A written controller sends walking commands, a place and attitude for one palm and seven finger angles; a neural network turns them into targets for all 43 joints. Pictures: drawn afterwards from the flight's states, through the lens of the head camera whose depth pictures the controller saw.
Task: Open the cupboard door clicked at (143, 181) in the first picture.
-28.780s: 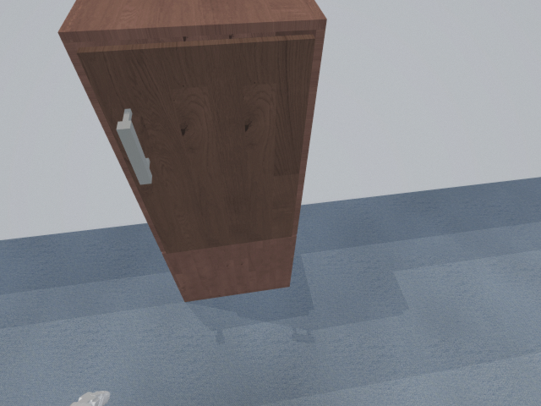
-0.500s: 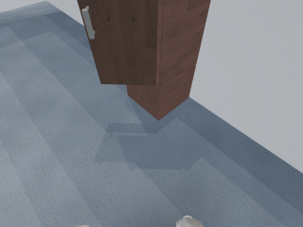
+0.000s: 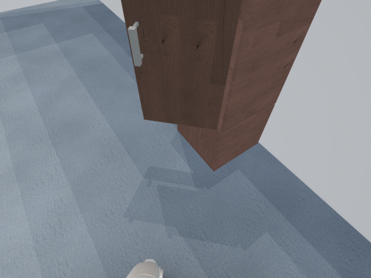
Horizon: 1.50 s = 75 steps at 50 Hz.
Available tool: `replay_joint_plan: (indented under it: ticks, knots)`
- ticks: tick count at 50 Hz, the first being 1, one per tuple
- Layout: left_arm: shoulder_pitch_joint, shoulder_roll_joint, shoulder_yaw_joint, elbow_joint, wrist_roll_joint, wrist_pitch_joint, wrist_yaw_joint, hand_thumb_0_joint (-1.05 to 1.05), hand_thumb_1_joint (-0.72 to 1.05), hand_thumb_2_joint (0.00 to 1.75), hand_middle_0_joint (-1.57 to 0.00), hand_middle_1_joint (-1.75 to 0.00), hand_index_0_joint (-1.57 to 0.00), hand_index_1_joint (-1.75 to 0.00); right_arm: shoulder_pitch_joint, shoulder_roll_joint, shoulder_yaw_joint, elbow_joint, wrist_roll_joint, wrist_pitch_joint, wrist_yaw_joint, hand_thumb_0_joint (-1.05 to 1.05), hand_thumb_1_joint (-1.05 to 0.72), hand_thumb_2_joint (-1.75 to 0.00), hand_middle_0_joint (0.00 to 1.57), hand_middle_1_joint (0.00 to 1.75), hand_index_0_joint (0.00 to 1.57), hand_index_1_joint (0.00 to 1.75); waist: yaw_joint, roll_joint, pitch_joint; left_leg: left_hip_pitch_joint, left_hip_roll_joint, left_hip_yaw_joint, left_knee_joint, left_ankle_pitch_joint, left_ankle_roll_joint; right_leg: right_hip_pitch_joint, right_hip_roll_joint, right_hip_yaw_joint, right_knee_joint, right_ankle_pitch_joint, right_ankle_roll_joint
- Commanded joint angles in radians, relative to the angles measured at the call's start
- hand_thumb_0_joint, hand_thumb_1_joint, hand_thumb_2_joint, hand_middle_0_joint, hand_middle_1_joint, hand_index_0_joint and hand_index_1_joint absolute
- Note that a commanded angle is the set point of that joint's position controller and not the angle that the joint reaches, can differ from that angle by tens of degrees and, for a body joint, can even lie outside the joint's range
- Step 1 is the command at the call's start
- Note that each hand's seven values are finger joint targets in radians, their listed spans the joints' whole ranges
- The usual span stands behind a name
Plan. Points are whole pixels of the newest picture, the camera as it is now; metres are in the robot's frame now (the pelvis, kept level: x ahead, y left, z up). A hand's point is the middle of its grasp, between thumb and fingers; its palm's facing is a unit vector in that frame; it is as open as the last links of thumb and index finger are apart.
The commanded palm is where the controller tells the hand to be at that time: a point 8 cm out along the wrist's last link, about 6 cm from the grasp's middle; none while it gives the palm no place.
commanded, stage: take the last steps up to it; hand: left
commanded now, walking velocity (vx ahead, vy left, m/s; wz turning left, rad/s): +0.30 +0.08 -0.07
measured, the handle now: (137, 44) +0.81 +0.26 +0.05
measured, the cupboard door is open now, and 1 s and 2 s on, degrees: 45 45 45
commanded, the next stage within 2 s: come to a stop and stand still in 0.30 s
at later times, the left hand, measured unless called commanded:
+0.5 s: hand (123, 213) +0.29 +0.21 -0.16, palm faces -0.04 -0.97 -0.25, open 7.3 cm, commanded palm none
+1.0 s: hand (99, 239) +0.22 +0.26 -0.18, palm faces +0.01 -0.98 -0.21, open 7.4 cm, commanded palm none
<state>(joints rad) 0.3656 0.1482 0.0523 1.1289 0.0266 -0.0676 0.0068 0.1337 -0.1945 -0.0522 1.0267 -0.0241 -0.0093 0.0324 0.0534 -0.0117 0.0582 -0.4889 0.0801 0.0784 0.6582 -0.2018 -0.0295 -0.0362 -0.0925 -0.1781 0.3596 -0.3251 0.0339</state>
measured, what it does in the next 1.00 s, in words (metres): walks ahead: left foot, then right foot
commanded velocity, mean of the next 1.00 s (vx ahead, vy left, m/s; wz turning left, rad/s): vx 0.00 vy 0.00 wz -0.03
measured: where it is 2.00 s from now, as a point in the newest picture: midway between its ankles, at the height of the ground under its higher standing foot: outside the picture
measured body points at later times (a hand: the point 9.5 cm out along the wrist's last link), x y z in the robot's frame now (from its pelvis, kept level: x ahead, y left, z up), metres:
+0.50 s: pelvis +0.17 +0.03 -0.01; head +0.19 +0.00 +0.43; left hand +0.29 +0.26 -0.14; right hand +0.12 -0.19 -0.18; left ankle +0.12 +0.14 -0.74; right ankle +0.21 -0.06 -0.74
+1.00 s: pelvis +0.18 +0.07 +0.00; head +0.21 +0.09 +0.44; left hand +0.22 +0.32 -0.17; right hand +0.23 -0.17 -0.15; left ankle +0.23 +0.18 -0.74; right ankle +0.14 -0.06 -0.70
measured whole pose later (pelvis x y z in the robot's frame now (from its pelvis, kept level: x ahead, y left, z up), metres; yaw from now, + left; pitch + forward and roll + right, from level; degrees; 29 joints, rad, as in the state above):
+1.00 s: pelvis +0.18 +0.07 +0.00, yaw -4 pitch +0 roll +0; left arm 0.23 0.21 0.07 1.05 0.02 0.05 0.01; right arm 0.18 -0.15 -0.03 1.02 -0.03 0.03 -0.04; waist 0.02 -0.04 0.05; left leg -0.29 0.03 0.06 0.48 -0.19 0.01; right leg -0.35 -0.02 -0.01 0.86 -0.45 0.00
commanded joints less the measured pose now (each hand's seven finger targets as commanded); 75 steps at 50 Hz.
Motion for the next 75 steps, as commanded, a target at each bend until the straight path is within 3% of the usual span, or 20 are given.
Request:
replay_joint_plan:
  ticks: [1, 2, 3, 5, 12, 21, 23, 24, 27, 34, 38, 39, 40, 41, 44, 53, 57, 59, 63, 75]
  knots:
    - [-0.001, 0.167, 0.031, -0.041, -0.001, 0.002, 0.004, 0.0, 0.9, 0.9, -0.2, -0.3, -0.2, -0.3, 0.142, -0.071, -0.011, -0.018, -0.003, -0.04, -0.005, 0.0, -0.9, -0.9, 0.2, 0.3, 0.2, 0.3, -0.1, -0.064, -0.029, 0.37, -0.069, 0.06, -0.19, 0.013, 0.03, -0.184, -0.182, 0.075, 0.12, 0.362, -0.1]
    - [0.013, 0.131, 0.025, -0.057, -0.006, 0.006, 0.001, 0.0, 0.9, 0.9, -0.2, -0.3, -0.2, -0.3, 0.287, -0.157, -0.031, 0.016, -0.012, -0.047, -0.019, 0.0, -0.9, -0.9, 0.2, 0.3, 0.2, 0.3, -0.158, 0.116, -0.128, 0.563, 0.055, -0.069, -0.213, 0.047, 0.073, -0.284, -0.095, 0.006, 0.361, 0.218, -0.068]
    - [0.037, 0.073, 0.014, -0.084, -0.016, 0.006, -0.006, 0.0, 0.9, 0.9, -0.2, -0.3, -0.2, -0.3, 0.385, -0.255, -0.056, 0.029, -0.02, -0.044, -0.035, 0.0, -0.9, -0.9, 0.2, 0.3, 0.2, 0.3, -0.175, 0.335, -0.205, 0.705, 0.276, -0.391, -0.292, 0.123, 0.179, -0.498, 0.041, -0.019, 0.654, -0.258, -0.034]
    - [-0.057, 0.054, 0.007, -0.122, -0.01, 0.009, 0.005, 0.0, 0.9, 0.9, -0.2, -0.3, -0.2, -0.3, 0.309, -0.226, -0.044, 0.007, -0.01, -0.036, -0.051, 0.0, -0.9, -0.9, 0.2, 0.3, 0.2, 0.3, -0.147, 0.284, -0.18, 0.572, 0.326, -0.413, -0.374, -0.01, 0.239, -0.611, 0.006, 0.135, 0.929, -0.238, -0.071]
    - [-0.028, 0.023, 0.01, -0.095, 0.002, 0.042, -0.012, 0.0, 0.9, 0.9, -0.2, -0.3, -0.2, -0.3, 0.184, -0.071, -0.006, -0.021, -0.006, -0.067, -0.059, 0.0, -0.9, -0.9, 0.2, 0.3, 0.2, 0.3, -0.038, 0.093, -0.061, 0.344, 0.203, -0.098, -0.447, 0.256, 0.207, -0.5, -0.042, 0.134, 0.693, 0.006, -0.039]
    - [-0.052, 0.07, 0.009, -0.121, 0.002, 0.036, -0.008, 0.0, 0.9, 0.9, -0.2, -0.3, -0.2, -0.3, 0.182, -0.079, 0.009, 0.022, -0.001, -0.036, -0.053, 0.0, -0.9, -0.9, 0.2, 0.3, 0.2, 0.3, 0.008, 0.012, -0.006, 0.199, 0.123, -0.023, -0.271, 0.124, 0.137, -0.113, 0.032, 0.081, 0.164, 0.162, -0.049]
    - [0.046, 0.188, 0.017, -0.082, -0.004, 0.017, 0.012, 0.0, 0.9, 0.9, -0.2, -0.3, -0.2, -0.3, 0.225, -0.026, 0.024, 0.021, 0.014, -0.033, -0.051, 0.0, -0.9, -0.9, 0.2, 0.3, 0.2, 0.3, 0.008, -0.205, -0.078, 0.055, -0.052, 0.066, -0.017, -0.153, 0.02, 0.078, -0.255, 0.415, 0.042, 0.646, -0.17]
    - [0.047, 0.207, 0.008, -0.078, -0.016, 0.014, 0.019, 0.0, 0.9, 0.9, -0.2, -0.3, -0.2, -0.3, 0.219, -0.037, 0.025, 0.028, 0.018, -0.014, -0.056, 0.0, -0.9, -0.9, 0.2, 0.3, 0.2, 0.3, 0.009, -0.199, -0.117, 0.127, -0.062, 0.019, 0.111, -0.4, -0.002, 0.018, -0.345, 0.454, -0.008, 0.858, -0.261]
    - [-0.101, 0.186, 0.008, -0.111, -0.008, 0.034, 0.043, 0.0, 0.9, 0.9, -0.2, -0.3, -0.2, -0.3, 0.209, -0.022, 0.018, 0.057, 0.031, 0.022, -0.068, 0.0, -0.9, -0.9, 0.2, 0.3, 0.2, 0.3, -0.03, -0.151, -0.126, 0.116, -0.036, -0.071, 0.217, -0.372, -0.004, -0.01, -0.287, 0.323, 0.055, 1.051, -0.268]
    - [-0.155, 0.201, 0.039, -0.134, -0.003, 0.068, 0.044, 0.0, 0.9, 0.9, -0.2, -0.3, -0.2, -0.3, 0.18, -0.008, -0.003, 0.033, 0.018, 0.057, -0.06, 0.0, -0.9, -0.9, 0.2, 0.3, 0.2, 0.3, -0.036, -0.14, -0.112, 0.129, -0.072, -0.026, 0.121, -0.251, -0.03, -0.062, -0.223, 0.214, 0.064, 0.888, -0.216]
    - [-0.2, 0.19, 0.037, -0.149, -0.008, 0.083, 0.038, 0.0, 0.9, 0.9, -0.2, -0.3, -0.2, -0.3, 0.229, -0.018, -0.012, 0.031, 0.014, 0.052, -0.055, 0.0, -0.9, -0.9, 0.2, 0.3, 0.2, 0.3, -0.085, -0.149, -0.097, 0.304, -0.055, -0.012, -0.148, -0.015, -0.016, -0.221, -0.174, 0.194, 0.107, 0.486, -0.145]
    - [-0.186, 0.158, 0.03, -0.159, -0.013, 0.089, 0.033, 0.0, 0.9, 0.9, -0.2, -0.3, -0.2, -0.3, 0.24, -0.049, -0.015, 0.03, 0.009, 0.042, -0.054, 0.0, -0.9, -0.9, 0.2, 0.3, 0.2, 0.3, -0.086, -0.03, -0.093, 0.367, 0.005, -0.067, -0.231, 0.072, 0.008, -0.302, -0.115, 0.168, 0.174, 0.278, -0.101]
    - [-0.143, 0.096, 0.018, -0.172, -0.019, 0.1, 0.028, 0.0, 0.9, 0.9, -0.2, -0.3, -0.2, -0.3, 0.213, -0.116, -0.023, 0.0, -0.002, 0.029, -0.055, 0.0, -0.9, -0.9, 0.2, 0.3, 0.2, 0.3, -0.065, 0.22, -0.082, 0.305, 0.201, -0.312, -0.336, 0.183, 0.097, -0.361, 0.006, 0.103, 0.275, -0.039, -0.034]
    - [-0.157, 0.087, 0.013, -0.182, -0.015, 0.103, 0.029, 0.0, 0.9, 0.9, -0.2, -0.3, -0.2, -0.3, 0.19, -0.156, -0.028, -0.029, -0.009, 0.028, -0.062, 0.0, -0.9, -0.9, 0.2, 0.3, 0.2, 0.3, -0.081, 0.24, -0.052, 0.176, 0.304, -0.407, -0.418, 0.128, 0.185, -0.323, 0.054, 0.131, 0.442, -0.223, -0.027]
    - [-0.132, 0.106, 0.026, -0.146, -0.006, 0.117, 0.014, 0.0, 0.9, 0.9, -0.2, -0.3, -0.2, -0.3, 0.049, -0.132, -0.01, -0.062, -0.011, 0.018, -0.078, 0.0, -0.9, -0.9, 0.2, 0.3, 0.2, 0.3, -0.039, 0.251, 0.004, 0.086, 0.226, -0.324, -0.478, -0.186, 0.179, -0.342, 0.051, 0.223, 0.622, -0.15, -0.034]
    - [-0.045, 0.068, -0.005, -0.099, -0.009, 0.086, -0.003, 0.0, 0.9, 0.9, -0.2, -0.3, -0.2, -0.3, 0.106, -0.156, -0.029, -0.021, -0.001, 0.014, -0.073, 0.0, -0.9, -0.9, 0.2, 0.3, 0.2, 0.3, -0.064, 0.137, -0.104, 0.322, 0.177, -0.218, -0.347, 0.031, 0.152, -0.213, 0.071, 0.124, 0.156, -0.021, -0.025]
    - [-0.043, 0.174, -0.01, -0.083, -0.009, 0.06, 0.011, 0.0, 0.9, 0.9, -0.2, -0.3, -0.2, -0.3, 0.099, -0.045, 0.0, -0.017, 0.016, 0.012, -0.054, 0.0, -0.9, -0.9, 0.2, 0.3, 0.2, 0.3, -0.082, -0.058, -0.055, 0.269, -0.028, -0.044, -0.196, -0.032, 0.017, -0.21, -0.135, 0.321, -0.097, 0.126, -0.105]
    - [-0.066, 0.134, -0.022, -0.056, -0.014, 0.041, 0.015, 0.0, 0.9, 0.9, -0.2, -0.3, -0.2, -0.3, 0.095, -0.044, 0.007, 0.013, 0.006, 0.012, -0.056, 0.0, -0.9, -0.9, 0.2, 0.3, 0.2, 0.3, -0.082, -0.178, -0.04, 0.303, -0.019, -0.047, -0.193, 0.045, 0.015, -0.216, -0.091, 0.287, -0.066, 0.3, -0.102]
    - [-0.051, 0.109, -0.032, -0.034, -0.02, 0.046, 0.021, 0.0, 0.9, 0.9, -0.2, -0.3, -0.2, -0.3, 0.13, -0.051, 0.012, 0.074, 0.01, 0.01, -0.06, 0.0, -0.9, -0.9, 0.2, 0.3, 0.2, 0.3, -0.078, -0.018, -0.02, 0.364, 0.022, -0.067, -0.232, 0.131, 0.021, -0.225, -0.042, 0.233, -0.055, 0.205, -0.069]
    - [-0.012, 0.075, -0.03, 0.0, -0.026, 0.051, 0.03, 0.0, 0.9, 0.9, -0.2, -0.3, -0.2, -0.3, 0.205, -0.019, 0.024, 0.132, 0.008, 0.008, -0.073, 0.0, -0.9, -0.9, 0.2, 0.3, 0.2, 0.3, -0.061, 0.012, 0.018, 0.324, 0.027, -0.075, -0.256, 0.154, 0.021, -0.143, -0.023, 0.205, -0.058, 0.197, -0.074]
